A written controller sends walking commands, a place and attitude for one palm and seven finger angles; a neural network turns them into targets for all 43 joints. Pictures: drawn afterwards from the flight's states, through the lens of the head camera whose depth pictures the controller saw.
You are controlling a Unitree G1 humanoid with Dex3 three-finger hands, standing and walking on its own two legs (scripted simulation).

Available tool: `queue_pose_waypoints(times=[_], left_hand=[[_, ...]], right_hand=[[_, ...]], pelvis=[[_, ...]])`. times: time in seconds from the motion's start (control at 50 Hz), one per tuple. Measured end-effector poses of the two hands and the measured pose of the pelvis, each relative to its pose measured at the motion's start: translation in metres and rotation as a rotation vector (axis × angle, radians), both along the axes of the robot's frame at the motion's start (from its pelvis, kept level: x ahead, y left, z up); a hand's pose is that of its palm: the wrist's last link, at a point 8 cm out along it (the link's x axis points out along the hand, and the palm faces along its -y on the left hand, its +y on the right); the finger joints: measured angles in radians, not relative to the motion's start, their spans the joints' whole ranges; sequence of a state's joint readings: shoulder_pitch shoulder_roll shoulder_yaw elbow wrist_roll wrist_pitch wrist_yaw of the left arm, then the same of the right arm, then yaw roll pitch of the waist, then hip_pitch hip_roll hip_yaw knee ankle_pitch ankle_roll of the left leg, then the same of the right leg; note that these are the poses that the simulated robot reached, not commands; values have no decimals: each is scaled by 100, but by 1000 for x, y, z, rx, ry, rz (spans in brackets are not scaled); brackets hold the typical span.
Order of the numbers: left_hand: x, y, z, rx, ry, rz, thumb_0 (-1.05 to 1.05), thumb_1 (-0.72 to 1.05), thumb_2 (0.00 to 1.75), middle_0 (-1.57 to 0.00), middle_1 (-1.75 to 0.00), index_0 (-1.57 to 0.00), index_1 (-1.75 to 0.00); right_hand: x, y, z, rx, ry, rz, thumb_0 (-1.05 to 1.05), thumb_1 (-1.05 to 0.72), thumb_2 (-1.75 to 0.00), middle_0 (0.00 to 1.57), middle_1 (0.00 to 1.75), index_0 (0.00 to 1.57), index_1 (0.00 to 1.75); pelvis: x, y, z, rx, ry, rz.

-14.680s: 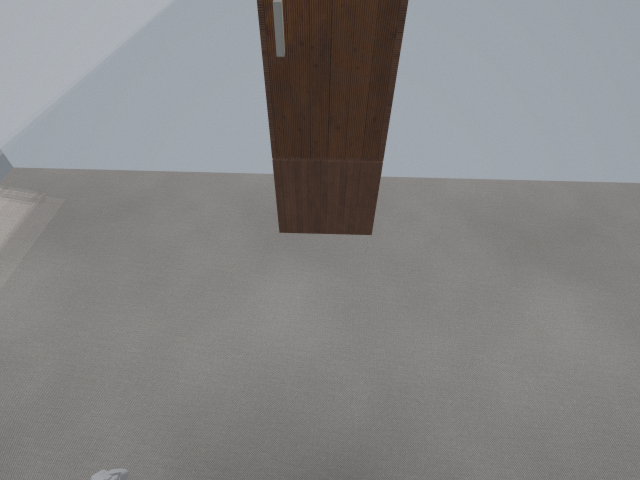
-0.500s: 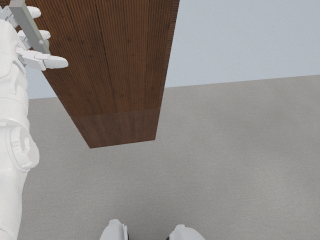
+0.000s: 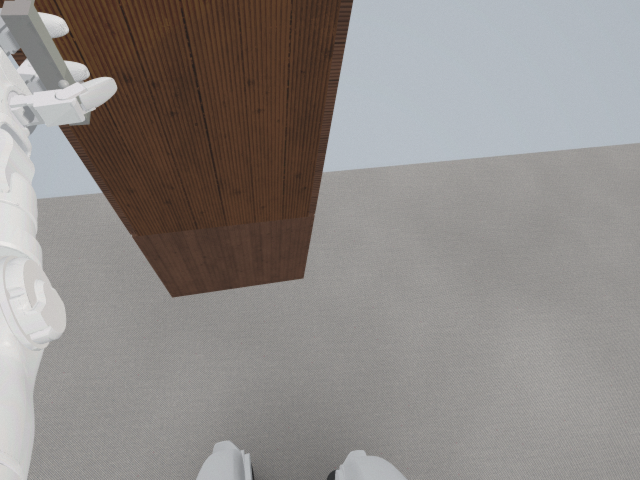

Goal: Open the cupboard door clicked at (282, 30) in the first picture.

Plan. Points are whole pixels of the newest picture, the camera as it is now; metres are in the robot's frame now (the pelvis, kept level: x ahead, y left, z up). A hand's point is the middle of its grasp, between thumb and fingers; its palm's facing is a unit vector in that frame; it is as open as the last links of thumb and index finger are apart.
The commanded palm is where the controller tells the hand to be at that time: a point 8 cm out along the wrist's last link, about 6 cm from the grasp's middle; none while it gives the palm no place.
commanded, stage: close the thumb around the handle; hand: left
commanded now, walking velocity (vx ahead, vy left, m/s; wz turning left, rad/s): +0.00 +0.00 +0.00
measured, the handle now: (55, 58) +0.58 +0.25 +0.14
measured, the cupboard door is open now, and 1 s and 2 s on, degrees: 0 13 20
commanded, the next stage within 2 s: pull the door open along its arc in 0.32 s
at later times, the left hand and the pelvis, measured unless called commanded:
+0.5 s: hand (77, 85) +0.54 +0.22 +0.14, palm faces +0.11 -0.99 +0.01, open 5.9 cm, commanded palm +0.51 +0.26 +0.13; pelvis -0.01 +0.00 +0.00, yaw +0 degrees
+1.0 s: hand (91, 139) +0.46 +0.20 +0.14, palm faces +0.19 -0.98 +0.10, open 5.9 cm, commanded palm +0.44 +0.24 +0.13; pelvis +0.02 +0.00 +0.02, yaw +0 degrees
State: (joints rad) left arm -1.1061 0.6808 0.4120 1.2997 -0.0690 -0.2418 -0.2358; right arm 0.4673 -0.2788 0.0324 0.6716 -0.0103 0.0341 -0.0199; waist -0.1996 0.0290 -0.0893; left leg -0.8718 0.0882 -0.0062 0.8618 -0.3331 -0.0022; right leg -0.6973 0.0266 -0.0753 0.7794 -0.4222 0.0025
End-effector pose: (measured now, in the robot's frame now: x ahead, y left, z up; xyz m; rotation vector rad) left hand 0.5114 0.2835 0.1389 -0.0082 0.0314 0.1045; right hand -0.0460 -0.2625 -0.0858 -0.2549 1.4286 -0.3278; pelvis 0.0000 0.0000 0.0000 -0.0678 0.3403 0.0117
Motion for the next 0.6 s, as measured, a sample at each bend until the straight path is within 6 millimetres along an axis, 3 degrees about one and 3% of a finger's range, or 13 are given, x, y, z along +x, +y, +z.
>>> queue_pose_waypoints(times=[0.16, 0.24, 0.38, 0.6], left_hand=[[0, -1, 0, 2, -2, 11, 1, 54, 74, -38, -132, -38, -132], [0, -7, -1, 1, 1, -2, 1, 66, 80, -38, -133, -36, -132], [0, -11, -1, -7, 4, 6, 1, 70, 85, -39, -135, -34, -133], [-4, -14, -3, 15, 0, -5, 0, 76, 83, -38, -135, -36, -134]], right_hand=[[13, 5, -4, 12, -28, 20, 0, -91, -90, 20, 30, 20, 29], [16, 7, -7, 21, -35, 27, 0, -91, -90, 20, 30, 20, 29], [16, 8, -9, 26, -52, 28, 0, -91, -90, 20, 30, 20, 30], [0, 4, -5, 20, -40, -18, 0, -91, -90, 20, 30, 20, 29]], pelvis=[[0, 3, -1, -1, 1, 3], [0, 3, -1, -1, 0, 5], [-3, 2, -3, 0, -1, 4], [-3, -1, -1, 6, -9, -19]])
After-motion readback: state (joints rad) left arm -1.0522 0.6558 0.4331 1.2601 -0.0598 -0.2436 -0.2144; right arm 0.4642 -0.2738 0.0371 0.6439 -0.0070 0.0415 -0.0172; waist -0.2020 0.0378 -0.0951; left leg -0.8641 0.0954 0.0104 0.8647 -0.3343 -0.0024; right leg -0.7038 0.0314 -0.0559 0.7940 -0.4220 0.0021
